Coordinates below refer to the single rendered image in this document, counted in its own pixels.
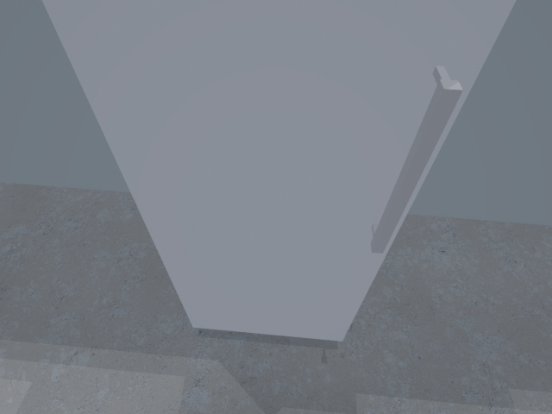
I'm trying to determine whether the handle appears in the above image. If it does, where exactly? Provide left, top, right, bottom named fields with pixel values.
left=371, top=66, right=463, bottom=254

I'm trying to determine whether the fridge door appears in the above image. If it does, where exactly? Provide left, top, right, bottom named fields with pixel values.
left=42, top=0, right=517, bottom=342

